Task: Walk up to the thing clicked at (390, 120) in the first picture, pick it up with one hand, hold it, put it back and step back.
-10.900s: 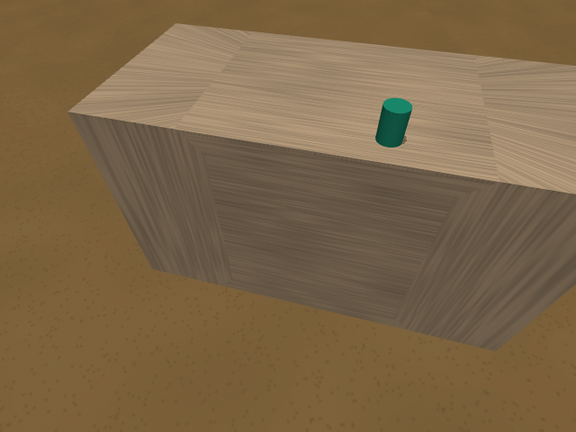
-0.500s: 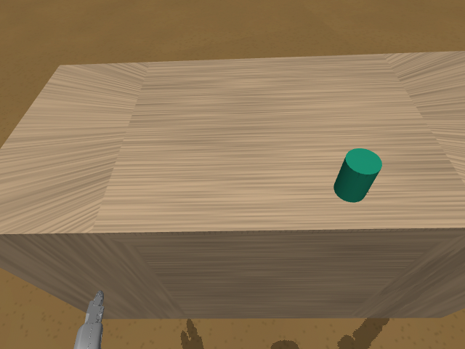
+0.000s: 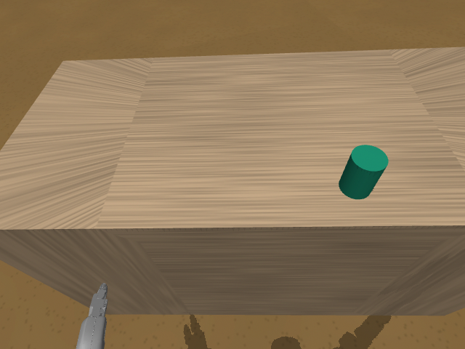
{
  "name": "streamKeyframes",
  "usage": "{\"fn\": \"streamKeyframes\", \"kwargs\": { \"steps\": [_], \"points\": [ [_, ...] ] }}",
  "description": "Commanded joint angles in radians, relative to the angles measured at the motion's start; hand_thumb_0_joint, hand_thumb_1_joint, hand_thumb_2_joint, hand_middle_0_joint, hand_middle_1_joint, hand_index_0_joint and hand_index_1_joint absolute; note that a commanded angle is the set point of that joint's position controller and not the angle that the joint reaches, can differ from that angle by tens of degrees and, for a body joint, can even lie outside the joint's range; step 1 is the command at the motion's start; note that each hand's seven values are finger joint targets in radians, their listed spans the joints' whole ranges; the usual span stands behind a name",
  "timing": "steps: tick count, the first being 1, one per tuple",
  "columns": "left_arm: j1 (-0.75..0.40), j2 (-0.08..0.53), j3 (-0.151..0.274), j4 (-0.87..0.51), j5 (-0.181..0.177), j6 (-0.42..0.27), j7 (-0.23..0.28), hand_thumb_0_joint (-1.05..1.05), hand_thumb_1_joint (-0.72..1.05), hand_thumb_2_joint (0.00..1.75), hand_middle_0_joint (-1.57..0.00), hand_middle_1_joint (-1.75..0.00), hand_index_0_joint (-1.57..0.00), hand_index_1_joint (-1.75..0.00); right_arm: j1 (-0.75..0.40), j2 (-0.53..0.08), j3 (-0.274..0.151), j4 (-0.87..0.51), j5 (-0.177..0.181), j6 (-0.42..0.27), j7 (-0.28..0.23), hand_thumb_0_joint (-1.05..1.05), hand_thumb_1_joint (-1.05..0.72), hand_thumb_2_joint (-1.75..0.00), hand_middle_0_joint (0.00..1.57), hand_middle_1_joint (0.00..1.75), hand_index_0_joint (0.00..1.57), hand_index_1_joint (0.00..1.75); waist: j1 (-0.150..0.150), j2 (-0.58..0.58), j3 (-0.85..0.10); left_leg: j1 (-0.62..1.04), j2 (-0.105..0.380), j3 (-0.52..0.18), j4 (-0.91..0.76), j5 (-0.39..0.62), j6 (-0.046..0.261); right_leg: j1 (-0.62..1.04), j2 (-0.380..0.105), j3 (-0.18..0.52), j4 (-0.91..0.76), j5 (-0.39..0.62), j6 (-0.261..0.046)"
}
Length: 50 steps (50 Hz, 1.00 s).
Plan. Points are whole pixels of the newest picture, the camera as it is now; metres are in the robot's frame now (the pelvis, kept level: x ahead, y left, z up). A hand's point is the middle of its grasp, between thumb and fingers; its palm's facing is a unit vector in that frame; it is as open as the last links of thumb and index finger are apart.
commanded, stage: approach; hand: right
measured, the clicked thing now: (361, 173) +0.44 -0.22 +0.03
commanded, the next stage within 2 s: close in in 0.32 s
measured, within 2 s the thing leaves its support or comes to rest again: neither
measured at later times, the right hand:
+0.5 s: hand (410, 176) +0.42 -0.30 +0.05, palm faces +0.13 +0.99 +0.07, open 17.7 cm
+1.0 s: hand (377, 177) +0.41 -0.24 +0.05, palm faces +0.16 +0.99 +0.04, open 17.8 cm
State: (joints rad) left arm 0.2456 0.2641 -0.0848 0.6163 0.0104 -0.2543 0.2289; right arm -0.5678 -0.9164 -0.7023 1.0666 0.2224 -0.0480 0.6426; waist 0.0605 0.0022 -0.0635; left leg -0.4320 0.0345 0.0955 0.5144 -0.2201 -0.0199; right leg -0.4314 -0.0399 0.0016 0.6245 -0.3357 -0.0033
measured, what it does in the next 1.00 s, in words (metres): stands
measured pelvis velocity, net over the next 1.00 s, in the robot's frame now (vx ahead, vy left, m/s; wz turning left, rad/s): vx -0.02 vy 0.00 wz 0.04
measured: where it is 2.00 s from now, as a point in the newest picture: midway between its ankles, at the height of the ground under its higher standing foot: outside the picture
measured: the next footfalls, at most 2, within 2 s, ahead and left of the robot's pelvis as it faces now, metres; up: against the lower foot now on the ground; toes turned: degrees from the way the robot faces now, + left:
none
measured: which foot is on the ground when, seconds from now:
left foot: down 0.00-1.00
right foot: down 0.00-1.00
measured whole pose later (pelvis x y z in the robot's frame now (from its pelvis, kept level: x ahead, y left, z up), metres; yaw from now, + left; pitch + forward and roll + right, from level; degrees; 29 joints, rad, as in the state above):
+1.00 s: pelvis -0.02 +0.00 -0.03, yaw +2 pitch +12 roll +1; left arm 0.33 0.23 0.05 0.40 0.01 -0.16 0.06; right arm -0.58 -0.43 -0.44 0.92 0.18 -0.28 0.22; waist 0.08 0.01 -0.09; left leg -0.68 0.04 0.05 0.79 -0.31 -0.02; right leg -0.64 -0.05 -0.03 0.85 -0.42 0.00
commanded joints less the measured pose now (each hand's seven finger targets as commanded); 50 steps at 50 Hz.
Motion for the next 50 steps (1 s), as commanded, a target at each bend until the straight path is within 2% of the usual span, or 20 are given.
{"fn": "streamKeyframes", "kwargs": {
  "steps": [1,3,9,15,17,20,23,26,27,29,32,33,36,38,39,42,44,48,49,50],
  "points": [
    [-0.019,0.131,0.048,-0.129,-0.003,-0.053,0.016,0.00,-0.56,0.05,-0.06,-0.05,-0.05,-0.06,-0.296,-0.407,-0.030,-0.201,0.040,-0.067,-0.001,0.00,0.59,-0.06,0.03,0.05,0.04,0.05,-0.006,-0.180,-0.261,0.155,-0.033,-0.034,-0.026,0.183,0.045,0.093,0.033,0.018,-0.089,0.281,-0.006],
    [-0.003,0.166,0.093,-0.100,0.001,-0.058,0.017,0.00,-0.56,0.05,-0.06,-0.05,-0.05,-0.06,-0.278,-0.339,0.014,-0.170,0.042,-0.066,-0.003,0.00,0.58,-0.05,0.03,0.05,0.04,0.05,0.017,-0.174,-0.242,0.108,-0.037,-0.033,-0.026,0.163,0.047,0.098,0.026,0.022,-0.093,0.266,-0.002],
    [-0.023,0.144,0.076,-0.124,-0.003,-0.077,0.003,0.00,-0.55,0.05,-0.06,-0.05,-0.05,-0.06,-0.301,-0.185,0.101,-0.185,0.066,-0.118,-0.008,0.00,0.60,-0.05,0.03,0.05,0.04,0.05,0.041,-0.121,-0.262,0.049,-0.040,-0.032,0.003,0.165,0.040,0.106,0.018,0.028,-0.059,0.278,-0.002],
    [-0.033,0.138,0.090,-0.090,0.006,-0.064,-0.021,0.00,-0.54,0.04,-0.06,-0.06,-0.06,-0.06,-0.329,-0.126,0.119,-0.183,0.057,-0.191,-0.086,0.00,0.58,-0.06,0.03,0.05,0.04,0.05,0.031,-0.148,-0.293,-0.006,-0.040,-0.039,0.070,0.195,0.040,0.071,0.014,0.030,0.014,0.375,0.012],
    [-0.070,0.197,0.143,-0.178,0.010,-0.065,-0.028,0.00,-0.54,0.04,-0.06,-0.05,-0.06,-0.05,-0.324,-0.128,0.100,-0.153,0.047,-0.225,-0.123,0.00,0.58,-0.06,0.03,0.05,0.04,0.05,0.036,-0.138,-0.320,-0.023,-0.045,-0.036,0.095,0.168,0.043,0.054,0.002,0.037,0.034,0.395,0.022],
    [0.014,0.134,0.117,-0.182,0.014,-0.042,-0.061,0.00,-0.53,0.04,-0.06,-0.06,-0.06,-0.05,-0.444,-0.169,0.066,-0.327,0.026,-0.299,-0.177,0.00,0.59,-0.07,0.02,0.06,0.04,0.06,0.013,-0.238,-0.483,-0.001,-0.044,-0.049,0.135,0.226,0.042,0.122,0.006,0.026,0.089,0.496,0.027],
    [0.011,0.139,0.143,-0.177,0.021,-0.025,-0.084,0.00,-0.55,0.04,-0.06,-0.06,-0.07,-0.06,-0.309,-0.054,0.096,-0.199,0.012,-0.315,-0.222,0.00,0.61,-0.05,0.03,0.05,0.04,0.05,0.014,-0.185,-0.394,-0.036,-0.046,-0.055,0.172,0.224,0.040,0.013,0.010,0.017,0.122,0.473,0.024],
    [-0.047,0.148,0.142,-0.323,0.022,-0.017,-0.091,0.00,-0.56,0.05,-0.06,-0.06,-0.06,-0.06,-0.458,-0.108,0.068,-0.373,-0.008,-0.351,-0.277,0.00,0.61,-0.06,0.02,0.05,0.03,0.05,-0.005,-0.263,-0.611,0.024,-0.050,-0.055,0.192,0.236,0.041,0.100,0.004,0.019,0.140,0.503,0.032],
    [-0.003,0.167,0.167,-0.315,0.021,-0.005,-0.093,0.00,-0.56,0.05,-0.06,-0.06,-0.06,-0.06,-0.393,-0.069,0.081,-0.318,-0.016,-0.340,-0.291,0.00,0.60,-0.06,0.02,0.05,0.03,0.05,-0.004,-0.250,-0.576,0.021,-0.052,-0.051,0.196,0.238,0.042,0.100,0.005,0.018,0.138,0.522,0.035],
    [0.070,0.079,0.105,-0.238,0.019,0.018,-0.117,0.00,-0.55,0.04,-0.06,-0.06,-0.07,-0.06,-0.270,0.118,0.165,-0.207,-0.008,-0.319,-0.303,0.00,0.61,-0.06,0.02,0.06,0.03,0.06,0.008,-0.189,-0.436,-0.011,-0.058,-0.045,0.188,0.229,0.042,0.025,0.003,0.018,0.128,0.516,0.034],
    [-0.019,0.211,0.222,-0.316,0.019,0.023,-0.103,0.00,-0.56,0.05,-0.06,-0.06,-0.06,-0.06,-0.429,-0.054,0.087,-0.403,-0.032,-0.340,-0.360,0.00,0.61,-0.07,0.01,0.06,0.02,0.06,-0.001,-0.206,-0.554,0.027,-0.049,-0.055,0.194,0.244,0.039,0.056,0.006,0.009,0.131,0.466,0.025],
    [-0.009,0.191,0.203,-0.331,0.019,0.028,-0.108,0.00,-0.56,0.05,-0.06,-0.06,-0.06,-0.06,-0.408,-0.012,0.106,-0.388,-0.034,-0.332,-0.370,0.00,0.61,-0.07,0.01,0.06,0.03,0.06,0.001,-0.191,-0.499,0.028,-0.051,-0.050,0.190,0.217,0.039,0.036,0.006,0.011,0.117,0.425,0.026],
    [0.090,0.020,0.097,-0.228,0.002,0.045,-0.137,0.00,-0.55,0.04,-0.06,-0.06,-0.07,-0.06,-0.203,0.337,0.279,-0.159,-0.019,-0.299,-0.360,0.00,0.61,-0.07,0.01,0.06,0.03,0.06,0.031,-0.061,-0.248,-0.055,-0.055,-0.042,0.174,0.124,0.033,-0.104,0.009,0.005,0.087,0.258,0.006],
    [-0.092,0.240,0.260,-0.481,-0.001,0.031,-0.110,0.00,-0.55,0.04,-0.06,-0.05,-0.06,-0.05,-0.493,-0.015,0.107,-0.513,-0.031,-0.338,-0.401,0.00,0.61,-0.07,0.01,0.06,0.03,0.06,0.017,-0.125,-0.541,0.026,-0.043,-0.061,0.182,0.165,0.030,0.036,0.009,0.003,0.099,0.270,0.005],
    [0.099,0.189,0.235,-0.307,0.007,0.051,-0.116,0.00,-0.55,0.04,-0.06,-0.06,-0.06,-0.05,-0.382,0.061,0.156,-0.368,-0.045,-0.313,-0.403,0.00,0.61,-0.07,0.01,0.06,0.03,0.06,0.019,-0.144,-0.451,0.001,-0.046,-0.050,0.189,0.172,0.030,0.039,0.013,0.000,0.092,0.289,0.010],
    [0.115,0.018,0.122,-0.267,-0.008,0.052,-0.157,0.00,-0.54,0.04,-0.06,-0.06,-0.06,-0.05,-0.270,0.370,0.294,-0.226,-0.014,-0.291,-0.389,0.00,0.61,-0.07,0.02,0.06,0.03,0.06,0.039,-0.049,-0.221,-0.092,-0.046,-0.050,0.187,0.095,0.026,-0.111,0.016,-0.001,0.090,0.191,-0.002],
    [-0.004,0.206,0.265,-0.435,-0.004,0.043,-0.131,0.00,-0.54,0.04,-0.06,-0.05,-0.06,-0.05,-0.469,0.082,0.171,-0.474,-0.043,-0.318,-0.420,0.00,0.61,-0.07,0.01,0.06,0.02,0.06,0.037,-0.091,-0.463,-0.040,-0.037,-0.066,0.190,0.107,0.024,-0.002,0.013,-0.003,0.101,0.186,-0.005],
    [0.095,0.078,0.185,-0.316,-0.010,0.054,-0.162,0.00,-0.53,0.03,-0.05,-0.06,-0.06,-0.05,-0.357,0.320,0.275,-0.309,-0.026,-0.292,-0.425,0.00,0.61,-0.06,0.02,0.06,0.03,0.06,0.027,-0.079,-0.266,-0.121,-0.043,-0.053,0.198,0.035,0.028,-0.085,0.013,0.006,0.084,0.124,0.005],
    [0.018,0.077,0.171,-0.388,-0.011,0.046,-0.163,0.00,-0.54,0.04,-0.06,-0.06,-0.06,-0.05,-0.382,0.324,0.288,-0.351,-0.029,-0.299,-0.428,0.00,0.61,-0.07,0.01,0.06,0.02,0.06,0.023,-0.062,-0.337,-0.094,-0.040,-0.056,0.204,0.041,0.024,-0.081,0.014,0.003,0.095,0.119,-0.002],
    [0.009,0.181,0.254,-0.450,-0.009,0.044,-0.149,0.00,-0.53,0.04,-0.05,-0.05,-0.06,-0.05,-0.473,0.192,0.224,-0.496,-0.036,-0.315,-0.444,0.00,0.61,-0.06,0.02,0.06,0.03,0.06,0.026,-0.072,-0.474,-0.044,-0.037,-0.060,0.206,0.073,0.024,-0.013,0.012,0.005,0.101,0.151,0.000]
  ]
}}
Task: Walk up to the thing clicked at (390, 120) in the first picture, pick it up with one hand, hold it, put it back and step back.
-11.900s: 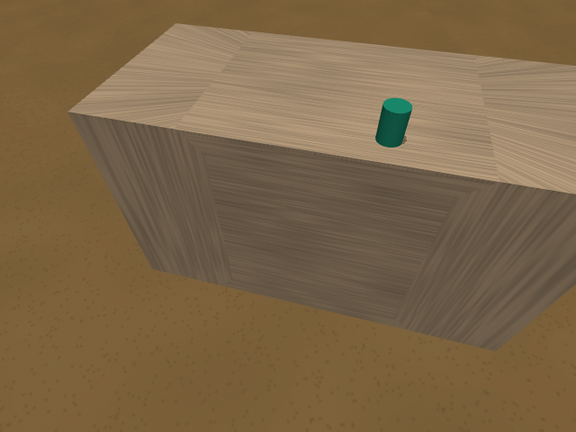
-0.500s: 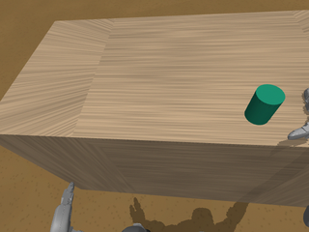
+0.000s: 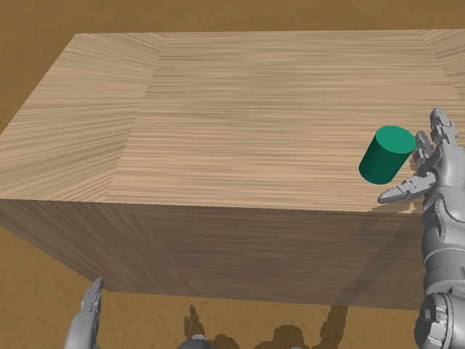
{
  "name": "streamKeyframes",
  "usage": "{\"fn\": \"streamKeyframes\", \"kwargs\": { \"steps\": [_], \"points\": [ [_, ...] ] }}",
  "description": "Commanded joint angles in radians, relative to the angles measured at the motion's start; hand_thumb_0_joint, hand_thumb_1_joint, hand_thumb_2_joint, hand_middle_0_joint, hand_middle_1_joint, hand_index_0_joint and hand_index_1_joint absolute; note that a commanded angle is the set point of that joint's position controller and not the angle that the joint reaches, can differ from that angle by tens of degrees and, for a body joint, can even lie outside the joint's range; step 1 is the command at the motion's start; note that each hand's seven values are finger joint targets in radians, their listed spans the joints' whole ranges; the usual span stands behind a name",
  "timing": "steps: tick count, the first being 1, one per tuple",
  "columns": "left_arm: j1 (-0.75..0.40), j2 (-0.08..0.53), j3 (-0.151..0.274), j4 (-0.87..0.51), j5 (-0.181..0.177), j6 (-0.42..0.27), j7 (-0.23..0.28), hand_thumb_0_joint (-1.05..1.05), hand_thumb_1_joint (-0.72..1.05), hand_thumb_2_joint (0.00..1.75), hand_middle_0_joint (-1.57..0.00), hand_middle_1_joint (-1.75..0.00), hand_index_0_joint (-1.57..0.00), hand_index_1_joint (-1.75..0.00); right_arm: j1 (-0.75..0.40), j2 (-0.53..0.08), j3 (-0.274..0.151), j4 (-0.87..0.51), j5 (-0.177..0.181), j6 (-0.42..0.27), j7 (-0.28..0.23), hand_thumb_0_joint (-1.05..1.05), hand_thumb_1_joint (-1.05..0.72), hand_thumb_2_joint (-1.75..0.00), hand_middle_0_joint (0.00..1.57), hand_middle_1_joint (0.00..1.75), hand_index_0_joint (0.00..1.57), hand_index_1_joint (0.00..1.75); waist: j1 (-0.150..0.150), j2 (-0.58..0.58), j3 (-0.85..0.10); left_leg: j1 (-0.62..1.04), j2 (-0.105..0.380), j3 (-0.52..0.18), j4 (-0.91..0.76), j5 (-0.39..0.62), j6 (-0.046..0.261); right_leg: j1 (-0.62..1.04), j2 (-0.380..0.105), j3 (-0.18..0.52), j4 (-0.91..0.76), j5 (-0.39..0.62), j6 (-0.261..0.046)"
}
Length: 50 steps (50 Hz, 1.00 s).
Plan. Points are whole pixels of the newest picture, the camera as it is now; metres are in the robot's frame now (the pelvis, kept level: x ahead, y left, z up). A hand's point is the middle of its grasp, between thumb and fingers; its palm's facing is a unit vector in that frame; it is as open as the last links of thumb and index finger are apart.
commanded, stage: rest palm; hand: right
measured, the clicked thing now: (385, 156) +0.45 -0.24 +0.06
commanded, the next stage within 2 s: close in 0.10 s
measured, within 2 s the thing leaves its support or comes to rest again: leaves its support in 1.30 s
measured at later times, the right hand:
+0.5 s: hand (385, 152) +0.44 -0.23 +0.08, palm faces +0.23 +0.97 +0.03, open 15.9 cm
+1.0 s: hand (388, 151) +0.45 -0.24 +0.07, palm faces +0.21 +0.98 +0.04, open 9.2 cm
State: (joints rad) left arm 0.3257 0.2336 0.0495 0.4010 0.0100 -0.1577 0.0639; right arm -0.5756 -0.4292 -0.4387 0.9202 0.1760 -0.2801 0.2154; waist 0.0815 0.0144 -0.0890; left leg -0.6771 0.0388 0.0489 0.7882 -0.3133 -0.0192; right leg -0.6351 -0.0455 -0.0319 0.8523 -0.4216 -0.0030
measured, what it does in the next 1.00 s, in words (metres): stands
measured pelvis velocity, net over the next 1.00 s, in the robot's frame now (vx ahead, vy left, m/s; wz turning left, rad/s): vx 0.00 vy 0.00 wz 0.00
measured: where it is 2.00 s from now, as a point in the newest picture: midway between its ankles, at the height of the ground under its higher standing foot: outside the picture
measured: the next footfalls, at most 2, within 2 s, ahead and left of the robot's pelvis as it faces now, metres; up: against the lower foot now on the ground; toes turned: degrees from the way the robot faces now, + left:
none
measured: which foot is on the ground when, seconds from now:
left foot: down 0.00-1.00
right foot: down 0.00-1.00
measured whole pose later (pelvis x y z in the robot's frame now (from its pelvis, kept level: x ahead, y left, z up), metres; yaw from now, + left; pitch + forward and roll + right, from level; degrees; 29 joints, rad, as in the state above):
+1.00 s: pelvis +0.00 +0.00 +0.00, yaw +0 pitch +13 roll +1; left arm 0.37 0.23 0.05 0.28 0.01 -0.12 0.03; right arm -0.63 -0.41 -0.44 0.93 0.13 -0.29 0.14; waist 0.10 0.02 -0.09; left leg -0.71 0.04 0.04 0.82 -0.33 -0.02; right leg -0.66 -0.04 -0.04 0.88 -0.44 0.00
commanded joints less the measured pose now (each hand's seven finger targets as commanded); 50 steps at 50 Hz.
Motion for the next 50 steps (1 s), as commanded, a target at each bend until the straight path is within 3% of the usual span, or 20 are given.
{"fn": "streamKeyframes", "kwargs": {
  "steps": [1,5,6,7,8,11,13,17,19,25,27,29,30,33,37,40,43,45,47,50],
  "points": [
    [-0.030,0.183,0.094,-0.187,-0.007,-0.043,0.015,0.00,-0.54,0.04,-0.05,-0.05,-0.06,-0.05,-0.421,-0.296,-0.034,-0.281,-0.006,-0.073,-0.027,0.00,0.61,-0.06,0.01,0.06,0.02,0.06,-0.016,-0.115,-0.433,0.214,-0.037,-0.018,-0.060,0.196,0.022,0.187,0.026,0.028,-0.116,0.266,0.001],
    [-0.037,0.135,0.058,-0.193,-0.012,-0.036,0.003,0.00,-0.61,0.09,-0.05,-0.04,-0.03,-0.06,-0.349,-0.169,0.007,-0.216,0.006,-0.057,-0.042,0.00,0.61,-0.03,0.05,0.04,0.06,0.04,-0.009,-0.057,-0.384,0.213,-0.040,-0.008,-0.055,0.228,0.021,0.162,0.026,0.034,-0.114,0.324,0.003],
    [-0.062,0.192,0.103,-0.231,-0.015,-0.033,0.010,0.00,-0.61,0.09,-0.05,-0.04,-0.03,-0.06,-0.390,-0.238,-0.011,-0.310,0.000,-0.065,-0.051,0.00,0.61,-0.03,0.05,0.04,0.06,0.04,-0.022,-0.060,-0.441,0.245,-0.039,-0.012,-0.056,0.235,0.019,0.179,0.026,0.031,-0.116,0.319,-0.001],
    [-0.024,0.180,0.093,-0.229,-0.010,-0.028,0.011,0.00,-0.61,0.09,-0.05,-0.04,-0.03,-0.06,-0.425,-0.260,-0.022,-0.321,-0.009,-0.067,-0.062,0.00,0.61,-0.02,0.06,0.04,0.07,0.04,-0.013,-0.077,-0.447,0.261,-0.033,-0.021,-0.059,0.250,0.016,0.180,0.032,0.022,-0.109,0.317,-0.002],
    [-0.008,0.135,0.051,-0.221,-0.011,-0.025,0.005,0.00,-0.61,0.10,-0.05,-0.04,-0.03,-0.06,-0.405,-0.205,0.003,-0.300,-0.007,-0.062,-0.068,0.00,0.61,0.00,0.08,0.04,0.09,0.04,-0.016,-0.069,-0.401,0.253,-0.036,-0.015,-0.065,0.225,0.018,0.158,0.032,0.023,-0.122,0.292,-0.002],
    [0.036,0.122,0.057,-0.181,-0.011,-0.017,-0.004,0.00,-0.57,0.06,-0.06,-0.05,-0.05,-0.06,-0.307,-0.135,0.025,-0.207,-0.008,-0.052,-0.080,0.00,0.61,0.00,0.18,0.09,0.18,0.09,-0.009,-0.042,-0.283,0.205,-0.038,-0.012,-0.077,0.186,0.018,0.115,0.031,0.022,-0.134,0.255,-0.005],
    [0.005,0.129,0.064,-0.200,-0.009,-0.016,-0.005,0.00,-0.57,0.06,-0.05,-0.05,-0.05,-0.05,-0.410,-0.235,-0.017,-0.320,-0.025,-0.075,-0.096,0.00,0.61,-0.03,0.34,0.17,0.34,0.17,-0.023,-0.078,-0.345,0.216,-0.032,-0.027,-0.067,0.187,0.017,0.127,0.032,0.015,-0.122,0.242,-0.007],
    [-0.019,0.160,0.100,-0.253,-0.007,-0.028,-0.002,0.00,-0.56,0.06,-0.05,-0.05,-0.05,-0.05,-0.451,-0.179,0.009,-0.267,-0.026,-0.078,-0.092,0.00,0.61,-0.04,0.47,0.25,0.48,0.25,0.039,-0.030,-0.351,0.172,-0.035,-0.024,-0.061,0.182,0.015,0.148,0.024,0.027,-0.107,0.225,-0.011],
    [-0.008,0.183,0.109,-0.280,-0.010,-0.024,0.002,0.00,-0.56,0.06,-0.05,-0.05,-0.05,-0.05,-0.481,-0.250,-0.017,-0.280,-0.030,-0.085,-0.096,0.00,0.59,-0.09,0.54,0.31,0.55,0.31,0.028,-0.030,-0.400,0.225,-0.028,-0.034,-0.065,0.194,0.009,0.146,0.029,0.020,-0.097,0.226,-0.016],
    [0.032,0.114,0.051,-0.218,-0.010,-0.021,-0.013,0.00,-0.56,0.06,-0.05,-0.05,-0.05,-0.05,-0.510,-0.229,0.001,-0.168,-0.039,-0.066,-0.089,0.00,0.55,-0.13,0.68,0.39,0.68,0.39,0.019,-0.082,-0.327,0.154,-0.032,-0.026,-0.053,0.175,0.018,0.111,0.028,0.024,-0.101,0.231,-0.008],
    [-0.011,0.141,0.069,-0.264,-0.007,-0.028,-0.013,0.00,-0.55,0.06,-0.04,-0.05,-0.05,-0.05,-0.506,-0.245,-0.016,-0.160,-0.044,-0.067,-0.083,0.00,0.53,-0.18,0.75,0.46,0.75,0.46,0.016,-0.084,-0.395,0.176,-0.031,-0.027,-0.048,0.183,0.019,0.129,0.027,0.026,-0.094,0.242,-0.005],
    [0.017,0.162,0.085,-0.278,-0.006,-0.023,-0.012,0.00,-0.55,0.06,-0.04,-0.05,-0.05,-0.05,-0.552,-0.256,-0.003,-0.234,-0.044,-0.068,-0.082,0.00,0.48,-0.26,0.82,0.54,0.83,0.54,0.014,-0.135,-0.458,0.205,-0.034,-0.024,-0.046,0.217,0.022,0.188,0.026,0.024,-0.099,0.283,0.003],
    [0.063,0.137,0.063,-0.236,-0.007,-0.018,-0.020,0.00,-0.55,0.06,-0.04,-0.05,-0.05,-0.05,-0.449,-0.191,0.021,-0.117,-0.043,-0.049,-0.075,0.00,0.46,-0.29,0.85,0.57,0.85,0.57,0.006,-0.109,-0.386,0.189,-0.038,-0.015,-0.042,0.223,0.022,0.149,0.029,0.025,-0.101,0.301,0.004],
    [-0.014,0.164,0.077,-0.310,-0.014,-0.017,-0.017,0.00,-0.56,0.06,-0.05,-0.05,-0.04,-0.05,-0.460,-0.243,-0.016,-0.205,-0.029,-0.049,-0.072,0.00,0.35,-0.37,0.94,0.66,0.94,0.66,-0.007,-0.068,-0.429,0.243,-0.037,-0.012,-0.050,0.237,0.018,0.148,0.027,0.026,-0.110,0.315,0.000],
    [0.028,0.138,0.064,-0.274,-0.015,-0.017,-0.018,0.00,-0.56,0.06,-0.05,-0.05,-0.05,-0.05,-0.406,-0.166,0.014,-0.108,-0.025,-0.049,-0.071,0.00,0.17,-0.48,1.00,0.74,1.01,0.74,0.023,-0.020,-0.303,0.160,-0.042,-0.009,-0.057,0.178,0.019,0.113,0.023,0.031,-0.118,0.251,-0.005],
    [0.043,0.162,0.095,-0.284,-0.009,-0.017,-0.013,0.00,-0.55,0.05,-0.05,-0.05,-0.05,-0.05,-0.450,-0.265,-0.037,-0.208,-0.038,-0.076,-0.087,0.00,0.05,-0.61,1.09,0.87,1.09,0.87,0.003,-0.074,-0.373,0.189,-0.034,-0.021,-0.052,0.197,0.020,0.143,0.027,0.022,-0.109,0.264,-0.005],
    [0.057,0.094,0.039,-0.252,-0.010,-0.017,-0.027,0.00,-0.54,0.04,-0.05,-0.05,-0.05,-0.05,-0.408,-0.151,0.022,-0.147,-0.028,-0.079,-0.068,0.00,-0.11,-0.71,1.16,0.94,1.16,0.94,0.016,-0.067,-0.304,0.137,-0.039,-0.016,-0.040,0.183,0.021,0.112,0.023,0.027,-0.102,0.262,-0.003],
    [0.031,0.152,0.076,-0.317,-0.010,-0.019,-0.017,0.00,-0.54,0.05,-0.05,-0.05,-0.05,-0.05,-0.481,-0.264,-0.026,-0.248,-0.037,-0.094,-0.076,0.00,-0.20,-0.80,1.21,1.02,1.21,1.03,0.013,-0.104,-0.427,0.179,-0.036,-0.021,-0.035,0.213,0.021,0.171,0.023,0.027,-0.095,0.291,0.000],
    [0.090,0.174,0.101,-0.264,-0.004,-0.008,-0.015,0.00,-0.54,0.04,-0.05,-0.05,-0.05,-0.05,-0.466,-0.284,-0.052,-0.221,-0.036,-0.080,-0.082,0.00,-0.29,-0.92,1.26,1.12,1.26,1.13,0.014,-0.124,-0.391,0.159,-0.040,-0.012,-0.033,0.215,0.024,0.172,0.020,0.038,-0.103,0.318,0.009],
    [0.024,0.133,0.066,-0.305,-0.010,-0.014,-0.022,0.00,-0.54,0.04,-0.05,-0.05,-0.05,-0.05,-0.482,-0.193,0.006,-0.246,-0.029,-0.070,-0.079,0.00,-0.36,-1.01,1.32,1.20,1.32,1.21,0.011,-0.120,-0.434,0.181,-0.041,-0.010,-0.035,0.245,0.024,0.213,0.019,0.036,-0.098,0.382,0.011]
  ]
}}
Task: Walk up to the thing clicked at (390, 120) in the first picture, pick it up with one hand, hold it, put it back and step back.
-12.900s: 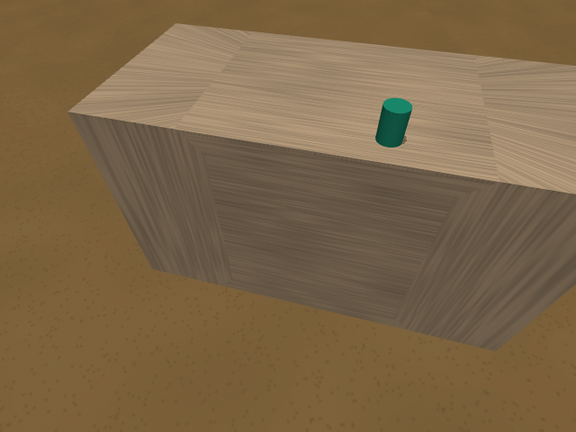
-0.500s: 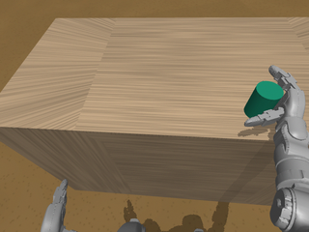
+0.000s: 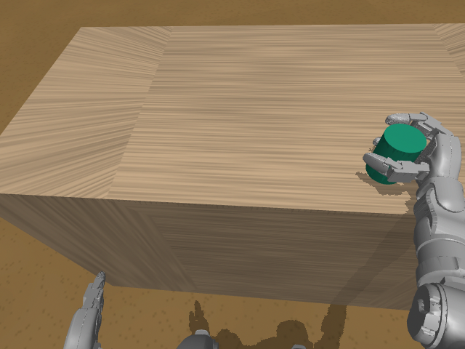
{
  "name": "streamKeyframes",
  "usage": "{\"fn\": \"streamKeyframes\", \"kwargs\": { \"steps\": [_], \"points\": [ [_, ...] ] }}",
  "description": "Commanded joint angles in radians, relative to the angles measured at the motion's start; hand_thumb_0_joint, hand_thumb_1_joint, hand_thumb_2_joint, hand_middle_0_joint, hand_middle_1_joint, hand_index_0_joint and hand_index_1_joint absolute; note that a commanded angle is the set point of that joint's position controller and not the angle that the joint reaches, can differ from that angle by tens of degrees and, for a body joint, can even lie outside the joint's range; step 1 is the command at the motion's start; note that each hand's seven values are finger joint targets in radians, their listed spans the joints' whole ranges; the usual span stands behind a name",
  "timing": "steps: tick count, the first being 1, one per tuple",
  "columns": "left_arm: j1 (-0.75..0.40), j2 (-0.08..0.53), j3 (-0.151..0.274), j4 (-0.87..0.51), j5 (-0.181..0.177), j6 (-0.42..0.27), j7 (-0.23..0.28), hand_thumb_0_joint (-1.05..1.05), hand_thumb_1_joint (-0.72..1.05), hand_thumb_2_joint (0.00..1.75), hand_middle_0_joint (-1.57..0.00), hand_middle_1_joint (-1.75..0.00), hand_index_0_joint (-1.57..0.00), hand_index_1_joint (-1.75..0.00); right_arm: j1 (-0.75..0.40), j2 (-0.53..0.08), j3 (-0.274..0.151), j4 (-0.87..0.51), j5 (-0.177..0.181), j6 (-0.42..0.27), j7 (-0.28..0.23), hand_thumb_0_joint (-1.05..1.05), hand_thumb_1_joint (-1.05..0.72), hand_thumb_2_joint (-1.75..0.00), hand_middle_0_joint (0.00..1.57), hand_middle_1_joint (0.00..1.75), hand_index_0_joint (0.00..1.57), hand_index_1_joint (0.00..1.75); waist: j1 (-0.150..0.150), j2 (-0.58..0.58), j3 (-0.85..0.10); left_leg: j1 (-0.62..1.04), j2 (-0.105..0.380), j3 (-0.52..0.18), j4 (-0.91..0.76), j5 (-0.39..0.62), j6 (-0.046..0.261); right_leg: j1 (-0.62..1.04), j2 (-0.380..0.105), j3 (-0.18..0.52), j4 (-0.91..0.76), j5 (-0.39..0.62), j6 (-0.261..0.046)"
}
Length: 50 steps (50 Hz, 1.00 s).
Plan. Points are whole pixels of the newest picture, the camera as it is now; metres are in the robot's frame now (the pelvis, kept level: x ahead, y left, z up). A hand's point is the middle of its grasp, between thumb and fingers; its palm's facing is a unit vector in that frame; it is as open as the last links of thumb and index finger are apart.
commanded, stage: settle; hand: right
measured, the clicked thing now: (393, 155) +0.44 -0.24 +0.06
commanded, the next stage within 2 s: lift in 1.00 s
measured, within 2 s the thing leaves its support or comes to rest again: leaves its support in 0.30 s
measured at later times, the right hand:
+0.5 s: hand (402, 136) +0.45 -0.23 +0.11, palm faces +0.22 +0.97 +0.01, open 9.0 cm
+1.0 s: hand (405, 121) +0.45 -0.22 +0.14, palm faces +0.22 +0.98 +0.01, open 9.0 cm
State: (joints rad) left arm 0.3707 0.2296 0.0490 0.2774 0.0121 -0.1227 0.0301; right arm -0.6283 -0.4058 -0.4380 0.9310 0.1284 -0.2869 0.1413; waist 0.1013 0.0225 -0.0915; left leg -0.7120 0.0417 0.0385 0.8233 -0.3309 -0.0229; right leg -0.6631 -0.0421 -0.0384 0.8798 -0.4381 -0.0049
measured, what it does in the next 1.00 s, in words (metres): stands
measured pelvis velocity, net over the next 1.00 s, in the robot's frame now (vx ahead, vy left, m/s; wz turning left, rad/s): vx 0.01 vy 0.01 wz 0.00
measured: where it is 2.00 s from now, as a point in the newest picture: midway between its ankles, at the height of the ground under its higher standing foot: outside the picture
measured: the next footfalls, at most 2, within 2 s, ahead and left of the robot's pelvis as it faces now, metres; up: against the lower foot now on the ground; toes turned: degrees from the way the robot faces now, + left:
none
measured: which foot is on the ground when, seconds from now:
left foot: down 0.00-1.00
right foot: down 0.00-1.00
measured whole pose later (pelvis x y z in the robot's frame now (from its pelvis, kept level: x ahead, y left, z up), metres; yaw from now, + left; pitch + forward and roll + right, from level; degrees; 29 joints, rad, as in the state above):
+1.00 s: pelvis +0.01 +0.01 +0.02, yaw +0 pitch +7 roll +1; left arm 0.30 0.24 0.05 0.43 -0.01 -0.13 0.07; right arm -0.65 -0.41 -0.39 0.87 0.14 -0.14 0.11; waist 0.08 0.00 -0.05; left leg -0.51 0.03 0.04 0.65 -0.26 -0.02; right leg -0.45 -0.04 -0.05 0.69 -0.36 0.00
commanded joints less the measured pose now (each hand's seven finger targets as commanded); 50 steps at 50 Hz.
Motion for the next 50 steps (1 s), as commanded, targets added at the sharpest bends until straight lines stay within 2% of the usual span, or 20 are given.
{"fn": "streamKeyframes", "kwargs": {
  "steps": [1,4,8,10,13,16,18,22,24,27,28,30,33,36,39,41,42,45,47,50],
  "points": [
    [-0.030,0.201,0.124,-0.189,-0.011,-0.049,0.023,0.00,-0.54,0.04,-0.05,-0.05,-0.05,-0.04,-0.477,-0.286,-0.032,-0.292,0.014,-0.065,-0.015,0.00,-0.38,-1.03,1.34,1.23,1.34,1.23,0.001,-0.103,-0.458,0.222,-0.045,0.002,-0.071,0.269,0.026,0.248,0.014,0.046,-0.125,0.397,0.011],
    [-0.017,0.162,0.088,-0.154,-0.011,-0.043,0.015,0.00,-0.57,0.07,-0.06,-0.05,-0.06,-0.06,-0.406,-0.224,-0.009,-0.193,0.015,-0.056,-0.016,0.00,-0.37,-1.13,1.28,1.26,1.28,1.26,-0.006,-0.083,-0.371,0.205,-0.045,0.006,-0.077,0.242,0.028,0.195,0.015,0.050,-0.136,0.361,0.009],
    [0.005,0.187,0.105,-0.178,-0.013,-0.042,0.023,0.00,-0.56,0.06,-0.06,-0.05,-0.05,-0.06,-0.486,-0.320,-0.039,-0.294,0.011,-0.070,-0.017,0.00,-0.36,-1.15,1.26,1.28,1.28,1.28,-0.013,-0.125,-0.465,0.271,-0.042,0.002,-0.084,0.303,0.026,0.269,0.020,0.039,-0.132,0.424,0.011],
    [0.045,0.100,0.040,-0.097,-0.014,-0.038,0.010,0.00,-0.56,0.06,-0.06,-0.05,-0.05,-0.06,-0.433,-0.200,0.022,-0.211,0.018,-0.053,-0.006,0.00,-0.32,-1.14,1.25,1.27,1.27,1.27,-0.012,-0.127,-0.372,0.232,-0.045,0.004,-0.084,0.290,0.029,0.232,0.022,0.040,-0.139,0.439,0.013],
    [-0.055,0.189,0.101,-0.171,-0.010,-0.047,0.023,0.00,-0.56,0.06,-0.06,-0.05,-0.05,-0.06,-0.566,-0.361,-0.048,-0.389,0.008,-0.069,-0.030,0.00,-0.29,-1.15,1.27,1.29,1.29,1.29,-0.027,-0.182,-0.520,0.290,-0.045,0.001,-0.089,0.323,0.033,0.322,0.016,0.044,-0.144,0.499,0.020],
    [0.030,0.127,0.070,-0.073,-0.017,-0.039,0.013,0.00,-0.56,0.06,-0.06,-0.05,-0.05,-0.06,-0.410,-0.171,0.044,-0.194,0.023,-0.026,-0.016,0.00,-0.30,-1.16,1.27,1.30,1.30,1.30,0.003,-0.105,-0.354,0.254,-0.051,0.007,-0.112,0.307,0.029,0.263,0.018,0.039,-0.156,0.470,0.014],
    [-0.100,0.235,0.141,-0.178,-0.016,-0.049,0.034,0.00,-0.56,0.06,-0.06,-0.05,-0.05,-0.06,-0.610,-0.410,-0.069,-0.442,0.011,-0.052,-0.042,0.00,-0.30,-1.16,1.29,1.31,1.31,1.31,-0.020,-0.153,-0.525,0.336,-0.039,-0.007,-0.118,0.345,0.029,0.317,0.023,0.029,-0.160,0.457,0.010],
    [0.002,0.080,0.025,-0.041,-0.026,-0.043,0.014,0.00,-0.55,0.06,-0.05,-0.05,-0.05,-0.05,-0.350,-0.099,0.082,-0.099,0.028,0.011,-0.018,0.00,-0.30,-1.18,1.29,1.32,1.31,1.32,0.002,-0.052,-0.250,0.264,-0.052,0.012,-0.152,0.257,0.025,0.221,0.019,0.034,-0.204,0.363,0.005],
    [-0.130,0.242,0.136,-0.169,-0.022,-0.049,0.042,0.00,-0.55,0.06,-0.06,-0.05,-0.05,-0.05,-0.617,-0.448,-0.074,-0.457,0.010,-0.028,-0.045,0.00,-0.30,-1.17,1.30,1.32,1.32,1.32,-0.040,-0.153,-0.518,0.369,-0.038,-0.007,-0.152,0.316,0.027,0.337,0.023,0.024,-0.202,0.403,0.007],
    [0.007,0.102,0.055,-0.009,-0.029,-0.045,0.021,0.00,-0.54,0.05,-0.05,-0.05,-0.05,-0.05,-0.414,-0.143,0.071,-0.176,0.033,0.028,-0.013,0.00,-0.27,-1.21,1.29,1.35,1.32,1.35,-0.008,-0.096,-0.235,0.276,-0.048,0.007,-0.178,0.231,0.026,0.246,0.023,0.028,-0.238,0.306,0.006],
    [-0.051,0.103,0.045,-0.026,-0.033,-0.053,0.023,0.00,-0.54,0.05,-0.05,-0.05,-0.05,-0.05,-0.410,-0.140,0.066,-0.172,0.043,0.026,-0.008,0.00,-0.29,-1.18,1.28,1.32,1.31,1.32,-0.005,-0.041,-0.251,0.280,-0.050,0.009,-0.188,0.214,0.021,0.245,0.018,0.032,-0.241,0.286,-0.002],
    [-0.160,0.241,0.136,-0.147,-0.025,-0.062,0.048,0.00,-0.55,0.05,-0.05,-0.05,-0.05,-0.05,-0.617,-0.425,-0.058,-0.434,0.022,-0.009,-0.035,0.00,-0.29,-1.19,1.29,1.33,1.32,1.33,-0.035,-0.133,-0.519,0.385,-0.043,0.001,-0.174,0.297,0.024,0.370,0.018,0.030,-0.232,0.377,0.007],
    [-0.013,0.062,0.016,-0.001,-0.036,-0.051,0.026,0.00,-0.55,0.06,-0.05,-0.05,-0.05,-0.05,-0.420,-0.144,0.068,-0.186,0.046,0.040,-0.008,0.00,-0.28,-1.19,1.27,1.33,1.30,1.33,-0.011,-0.062,-0.247,0.323,-0.047,0.007,-0.201,0.264,0.021,0.273,0.027,0.021,-0.249,0.331,0.000],
    [-0.128,0.223,0.117,-0.090,-0.025,-0.061,0.056,0.00,-0.55,0.06,-0.05,-0.05,-0.05,-0.05,-0.609,-0.418,-0.051,-0.407,0.024,0.015,-0.041,0.00,-0.31,-1.23,1.29,1.36,1.32,1.36,-0.033,-0.132,-0.466,0.398,-0.035,-0.010,-0.199,0.311,0.020,0.365,0.031,0.013,-0.247,0.361,-0.001],
    [-0.023,0.085,0.032,0.041,-0.035,-0.055,0.033,0.00,-0.55,0.05,-0.05,-0.05,-0.05,-0.05,-0.426,-0.171,0.059,-0.200,0.044,0.055,-0.023,0.00,-0.34,-1.25,1.29,1.37,1.32,1.37,-0.022,-0.077,-0.222,0.325,-0.046,0.005,-0.225,0.248,0.020,0.281,0.026,0.020,-0.275,0.305,-0.001],
    [-0.162,0.194,0.097,-0.082,-0.030,-0.068,0.051,0.00,-0.55,0.05,-0.05,-0.05,-0.05,-0.05,-0.588,-0.377,-0.034,-0.414,0.035,0.022,-0.041,0.00,-0.32,-1.21,1.29,1.35,1.31,1.35,-0.035,-0.097,-0.414,0.399,-0.038,-0.007,-0.223,0.281,0.021,0.341,0.024,0.017,-0.269,0.334,-0.002],
    [-0.144,0.178,0.080,-0.049,-0.026,-0.063,0.050,0.00,-0.55,0.06,-0.05,-0.05,-0.05,-0.05,-0.588,-0.388,-0.032,-0.407,0.025,0.026,-0.043,0.00,-0.32,-1.23,1.29,1.36,1.32,1.37,-0.051,-0.140,-0.443,0.418,-0.035,-0.009,-0.214,0.313,0.022,0.367,0.029,0.014,-0.263,0.368,0.002],
    [-0.096,0.111,0.041,0.010,-0.036,-0.064,0.045,0.00,-0.56,0.06,-0.05,-0.05,-0.05,-0.05,-0.485,-0.212,0.049,-0.287,0.049,0.056,-0.019,0.00,-0.33,-1.26,1.26,1.37,1.30,1.37,-0.016,-0.074,-0.332,0.382,-0.042,0.000,-0.227,0.324,0.017,0.345,0.028,0.018,-0.271,0.374,-0.004],
    [-0.175,0.196,0.091,-0.058,-0.032,-0.070,0.061,0.00,-0.56,0.06,-0.05,-0.05,-0.04,-0.05,-0.578,-0.357,-0.019,-0.394,0.040,0.042,-0.035,0.00,-0.35,-1.25,1.27,1.36,1.30,1.36,-0.031,-0.088,-0.422,0.421,-0.038,-0.004,-0.232,0.318,0.018,0.373,0.026,0.016,-0.276,0.365,-0.004],
    [-0.079,0.099,0.027,0.035,-0.036,-0.058,0.048,0.00,-0.56,0.06,-0.05,-0.05,-0.05,-0.05,-0.519,-0.252,0.031,-0.337,0.048,0.061,-0.027,0.00,-0.35,-1.27,1.29,1.39,1.32,1.39,-0.039,-0.111,-0.327,0.402,-0.041,0.001,-0.245,0.312,0.022,0.360,0.028,0.015,-0.294,0.371,0.002]
  ]
}}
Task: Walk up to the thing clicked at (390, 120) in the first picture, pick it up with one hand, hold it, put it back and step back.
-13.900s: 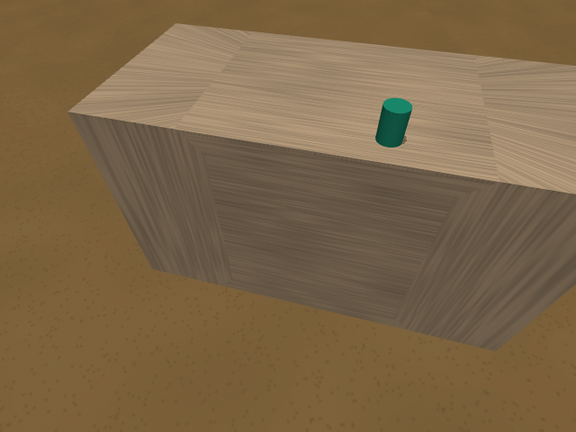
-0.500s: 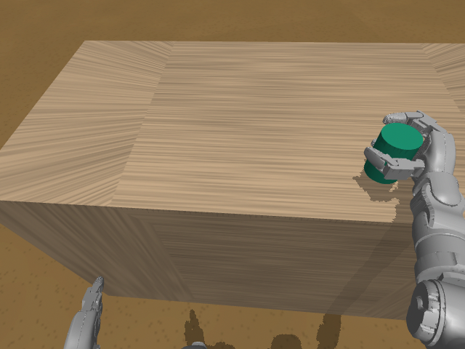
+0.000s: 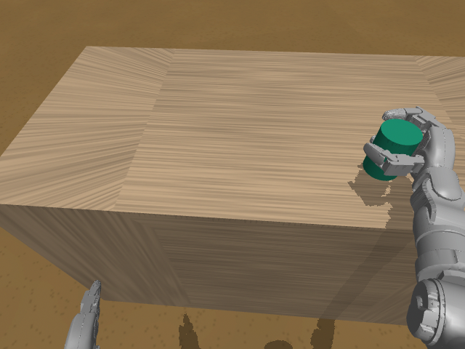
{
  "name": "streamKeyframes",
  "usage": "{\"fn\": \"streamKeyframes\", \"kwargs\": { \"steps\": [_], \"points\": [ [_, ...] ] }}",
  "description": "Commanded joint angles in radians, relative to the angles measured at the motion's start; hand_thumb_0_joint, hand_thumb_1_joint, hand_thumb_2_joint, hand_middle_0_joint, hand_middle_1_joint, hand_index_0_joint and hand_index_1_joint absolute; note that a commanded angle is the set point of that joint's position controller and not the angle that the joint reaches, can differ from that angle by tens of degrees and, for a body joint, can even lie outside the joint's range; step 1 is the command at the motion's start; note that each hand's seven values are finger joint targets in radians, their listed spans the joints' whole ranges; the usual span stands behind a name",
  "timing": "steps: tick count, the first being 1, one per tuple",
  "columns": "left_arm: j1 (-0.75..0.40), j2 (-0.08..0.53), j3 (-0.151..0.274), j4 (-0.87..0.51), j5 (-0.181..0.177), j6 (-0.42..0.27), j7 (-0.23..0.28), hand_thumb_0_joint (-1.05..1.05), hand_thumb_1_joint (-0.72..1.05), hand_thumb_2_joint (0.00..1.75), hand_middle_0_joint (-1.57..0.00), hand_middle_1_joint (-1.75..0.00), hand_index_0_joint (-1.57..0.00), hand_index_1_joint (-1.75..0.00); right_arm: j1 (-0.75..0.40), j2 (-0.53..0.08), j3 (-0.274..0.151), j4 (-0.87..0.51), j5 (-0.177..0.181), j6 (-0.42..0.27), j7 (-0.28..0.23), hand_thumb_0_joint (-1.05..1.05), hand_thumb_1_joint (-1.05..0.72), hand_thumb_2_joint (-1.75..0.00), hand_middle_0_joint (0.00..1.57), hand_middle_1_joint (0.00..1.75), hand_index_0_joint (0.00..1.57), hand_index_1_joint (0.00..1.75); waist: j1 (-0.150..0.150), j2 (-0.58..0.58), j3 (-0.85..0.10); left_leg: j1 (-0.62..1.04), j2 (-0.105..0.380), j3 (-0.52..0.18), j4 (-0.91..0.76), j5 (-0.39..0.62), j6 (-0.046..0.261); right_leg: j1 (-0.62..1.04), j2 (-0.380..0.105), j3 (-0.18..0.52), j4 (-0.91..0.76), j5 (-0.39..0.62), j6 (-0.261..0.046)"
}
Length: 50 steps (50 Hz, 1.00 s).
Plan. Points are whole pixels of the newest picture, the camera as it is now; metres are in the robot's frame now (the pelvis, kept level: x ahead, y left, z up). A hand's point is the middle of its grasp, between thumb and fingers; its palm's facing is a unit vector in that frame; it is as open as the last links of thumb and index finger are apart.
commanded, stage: lift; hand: right
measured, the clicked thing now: (390, 150) +0.44 -0.24 +0.10
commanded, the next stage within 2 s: hold in 1.48 s
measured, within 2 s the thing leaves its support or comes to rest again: neither
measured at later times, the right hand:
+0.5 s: hand (401, 129) +0.43 -0.22 +0.16, palm faces +0.21 +0.98 +0.01, open 9.0 cm
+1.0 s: hand (433, 117) +0.37 -0.21 +0.23, palm faces +0.22 +0.97 -0.01, open 9.1 cm
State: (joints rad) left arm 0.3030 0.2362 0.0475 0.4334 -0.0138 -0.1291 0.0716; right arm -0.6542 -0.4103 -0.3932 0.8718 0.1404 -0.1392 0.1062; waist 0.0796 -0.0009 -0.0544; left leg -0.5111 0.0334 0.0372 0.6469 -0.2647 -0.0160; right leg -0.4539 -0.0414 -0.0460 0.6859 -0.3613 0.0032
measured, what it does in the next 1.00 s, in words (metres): stands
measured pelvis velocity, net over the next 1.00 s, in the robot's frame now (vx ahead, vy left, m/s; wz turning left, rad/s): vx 0.00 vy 0.00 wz -0.02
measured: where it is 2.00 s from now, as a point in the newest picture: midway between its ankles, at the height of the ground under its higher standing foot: outside the picture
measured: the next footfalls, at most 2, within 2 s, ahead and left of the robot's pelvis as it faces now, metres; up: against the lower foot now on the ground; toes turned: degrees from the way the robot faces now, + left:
none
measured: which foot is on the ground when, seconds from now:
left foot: down 0.00-1.00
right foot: down 0.00-1.00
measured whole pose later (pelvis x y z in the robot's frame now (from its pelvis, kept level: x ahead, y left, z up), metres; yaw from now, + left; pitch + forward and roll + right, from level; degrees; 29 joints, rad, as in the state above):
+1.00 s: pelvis +0.00 +0.00 +0.02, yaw -1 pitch -1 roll +0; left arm 0.27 0.23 0.09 0.57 -0.03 -0.12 0.06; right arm -0.46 -0.30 -0.31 0.14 0.20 0.40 0.02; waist 0.00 -0.06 -0.04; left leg -0.25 0.05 0.05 0.49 -0.22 -0.02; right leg -0.20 -0.02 -0.04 0.51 -0.29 0.00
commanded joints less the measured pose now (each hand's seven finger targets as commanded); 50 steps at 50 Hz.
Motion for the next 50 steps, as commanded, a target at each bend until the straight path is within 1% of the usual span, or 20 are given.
{"fn": "streamKeyframes", "kwargs": {
  "steps": [1,4,6,10,12,15,17,20,21,23,24,26,28,31,35,37,39,43,45,50],
  "points": [
    [-0.042,0.111,0.041,-0.151,-0.010,-0.057,0.011,0.00,-0.56,0.06,-0.05,-0.05,-0.04,-0.05,-0.497,-0.256,-0.018,-0.269,0.037,-0.086,0.007,0.00,-0.36,-1.26,1.27,1.37,1.30,1.37,-0.005,-0.071,-0.377,0.202,-0.035,0.005,-0.068,0.255,0.014,0.161,0.023,0.027,-0.099,0.312,-0.005],
    [-0.029,0.154,0.070,-0.133,-0.005,-0.050,0.016,0.00,-0.56,0.06,-0.05,-0.05,-0.04,-0.05,-0.501,-0.327,-0.053,-0.287,0.030,-0.077,0.003,0.00,-0.38,-1.27,1.28,1.37,1.31,1.37,-0.015,-0.064,-0.387,0.220,-0.032,0.003,-0.074,0.282,0.014,0.164,0.026,0.023,-0.101,0.337,-0.007],
    [-0.033,0.102,0.036,-0.098,-0.009,-0.051,0.009,0.00,-0.56,0.05,-0.05,-0.06,-0.05,-0.06,-0.503,-0.252,-0.016,-0.286,0.039,-0.073,0.011,0.00,-0.33,-1.30,1.28,1.41,1.32,1.41,-0.017,-0.072,-0.365,0.224,-0.030,0.000,-0.078,0.287,0.015,0.154,0.029,0.019,-0.108,0.331,-0.008],
    [-0.048,0.175,0.095,-0.136,-0.006,-0.053,0.020,0.00,-0.55,0.05,-0.05,-0.06,-0.05,-0.06,-0.506,-0.292,-0.034,-0.337,0.035,-0.057,-0.002,0.00,-0.37,-1.29,1.28,1.39,1.31,1.39,-0.015,-0.063,-0.433,0.240,-0.033,0.006,-0.088,0.316,0.015,0.224,0.026,0.021,-0.114,0.373,-0.007],
    [-0.044,0.123,0.052,-0.118,-0.008,-0.053,0.015,0.00,-0.55,0.05,-0.05,-0.06,-0.05,-0.06,-0.474,-0.233,-0.010,-0.354,0.042,-0.048,-0.003,0.00,-0.35,-1.28,1.27,1.38,1.30,1.38,-0.024,-0.072,-0.401,0.249,-0.034,0.010,-0.092,0.317,0.021,0.212,0.024,0.024,-0.126,0.387,-0.003],
    [-0.082,0.175,0.098,-0.128,-0.008,-0.053,0.026,0.00,-0.55,0.05,-0.05,-0.06,-0.05,-0.06,-0.516,-0.296,-0.038,-0.472,0.045,-0.040,-0.017,0.00,-0.37,-1.29,1.29,1.39,1.31,1.39,-0.035,-0.076,-0.451,0.278,-0.031,0.009,-0.099,0.332,0.019,0.251,0.024,0.024,-0.133,0.399,-0.004],
    [-0.061,0.124,0.062,-0.100,-0.008,-0.050,0.022,0.00,-0.56,0.05,-0.05,-0.06,-0.05,-0.06,-0.422,-0.217,-0.003,-0.398,0.045,-0.011,-0.024,0.00,-0.37,-1.29,1.29,1.39,1.32,1.39,-0.037,-0.055,-0.364,0.277,-0.033,0.015,-0.111,0.314,0.018,0.219,0.026,0.021,-0.145,0.374,-0.005],
    [-0.068,0.110,0.053,-0.118,-0.012,-0.049,0.024,0.00,-0.55,0.05,-0.05,-0.06,-0.05,-0.06,-0.447,-0.228,0.005,-0.552,0.044,0.008,-0.034,0.00,-0.39,-1.29,1.31,1.41,1.33,1.41,-0.063,-0.124,-0.431,0.304,-0.032,0.017,-0.111,0.343,0.023,0.281,0.022,0.021,-0.153,0.442,0.003],
    [-0.045,0.154,0.093,-0.120,-0.008,-0.048,0.032,0.00,-0.55,0.05,-0.05,-0.06,-0.05,-0.05,-0.424,-0.243,-0.008,-0.551,0.044,0.028,-0.040,0.00,-0.39,-1.30,1.31,1.41,1.34,1.41,-0.044,-0.108,-0.439,0.299,-0.035,0.018,-0.115,0.365,0.024,0.309,0.020,0.023,-0.149,0.476,0.003],
    [-0.035,0.127,0.079,-0.058,-0.008,-0.039,0.027,0.00,-0.55,0.05,-0.05,-0.06,-0.05,-0.06,-0.362,-0.177,0.025,-0.541,0.055,0.071,-0.041,0.00,-0.39,-1.30,1.32,1.42,1.34,1.42,-0.048,-0.078,-0.326,0.297,-0.029,0.018,-0.128,0.363,0.022,0.254,0.028,0.016,-0.162,0.442,-0.003],
    [-0.054,0.160,0.110,-0.072,-0.008,-0.042,0.029,0.00,-0.55,0.05,-0.05,-0.05,-0.05,-0.05,-0.404,-0.214,0.006,-0.630,0.056,0.079,-0.045,0.00,-0.38,-1.30,1.32,1.42,1.34,1.42,-0.052,-0.091,-0.374,0.318,-0.027,0.016,-0.130,0.377,0.024,0.272,0.029,0.016,-0.169,0.444,-0.003],
    [-0.076,0.157,0.105,-0.103,-0.007,-0.044,0.031,0.00,-0.56,0.06,-0.04,-0.05,-0.04,-0.05,-0.374,-0.227,-0.017,-0.658,0.057,0.112,-0.055,0.00,-0.38,-1.31,1.33,1.43,1.36,1.43,-0.062,-0.063,-0.388,0.349,-0.026,0.020,-0.134,0.396,0.023,0.285,0.028,0.018,-0.166,0.470,-0.005],
    [-0.085,0.105,0.061,-0.101,-0.011,-0.041,0.024,0.00,-0.56,0.06,-0.05,-0.05,-0.04,-0.05,-0.359,-0.168,0.027,-0.717,0.059,0.143,-0.058,0.00,-0.37,-1.32,1.33,1.44,1.36,1.44,-0.077,-0.052,-0.339,0.355,-0.029,0.025,-0.141,0.382,0.022,0.278,0.027,0.019,-0.181,0.463,-0.002],
    [-0.086,0.145,0.096,-0.122,-0.012,-0.038,0.026,0.00,-0.54,0.05,-0.04,-0.05,-0.04,-0.05,-0.310,-0.169,0.010,-0.737,0.065,0.202,-0.064,0.00,-0.36,-1.31,1.34,1.44,1.37,1.44,-0.064,-0.032,-0.345,0.360,-0.031,0.029,-0.150,0.375,0.022,0.302,0.022,0.022,-0.193,0.463,-0.005],
    [-0.089,0.081,0.047,-0.083,-0.016,-0.032,0.010,0.00,-0.54,0.05,-0.04,-0.05,-0.04,-0.05,-0.295,-0.134,0.028,-0.809,0.068,0.284,-0.065,0.00,-0.36,-1.31,1.33,1.44,1.36,1.44,-0.076,-0.052,-0.276,0.344,-0.027,0.032,-0.176,0.324,0.017,0.303,0.027,0.016,-0.211,0.406,-0.009],
    [-0.066,0.139,0.108,-0.041,-0.012,-0.028,0.010,0.00,-0.54,0.05,-0.04,-0.05,-0.04,-0.05,-0.301,-0.151,0.015,-0.850,0.070,0.318,-0.069,0.00,-0.34,-1.32,1.33,1.45,1.36,1.45,-0.066,-0.048,-0.286,0.345,-0.026,0.034,-0.179,0.331,0.018,0.310,0.029,0.018,-0.217,0.404,-0.011],
    [-0.101,0.108,0.077,-0.025,-0.017,-0.033,-0.001,0.00,-0.55,0.05,-0.04,-0.05,-0.04,-0.05,-0.291,-0.145,0.018,-0.892,0.070,0.355,-0.072,0.00,-0.35,-1.33,1.34,1.46,1.37,1.46,-0.077,-0.051,-0.231,0.332,-0.024,0.034,-0.196,0.273,0.016,0.291,0.034,0.015,-0.231,0.335,-0.015],
    [-0.152,0.156,0.113,-0.094,-0.020,-0.049,0.004,0.00,-0.55,0.05,-0.04,-0.05,-0.04,-0.05,-0.322,-0.145,0.015,-0.981,0.074,0.398,-0.083,0.00,-0.34,-1.34,1.35,1.47,1.38,1.47,-0.071,-0.017,-0.277,0.350,-0.030,0.044,-0.204,0.247,0.019,0.335,0.027,0.028,-0.244,0.319,-0.013],
    [-0.135,0.110,0.072,-0.045,-0.020,-0.046,0.000,0.00,-0.55,0.05,-0.04,-0.05,-0.04,-0.05,-0.302,-0.138,0.016,-1.007,0.076,0.420,-0.086,0.00,-0.33,-1.34,1.34,1.47,1.37,1.47,-0.086,-0.024,-0.252,0.355,-0.026,0.045,-0.206,0.244,0.019,0.320,0.032,0.026,-0.244,0.313,-0.014],
    [-0.155,0.135,0.104,0.010,-0.020,-0.057,-0.002,0.00,-0.55,0.05,-0.04,-0.05,-0.04,-0.05,-0.304,-0.145,0.010,-1.039,0.074,0.493,-0.092,0.00,-0.27,-1.33,1.32,1.46,1.36,1.46,-0.089,-0.051,-0.240,0.356,-0.022,0.045,-0.215,0.243,0.019,0.326,0.037,0.025,-0.250,0.315,-0.013]
  ]
}}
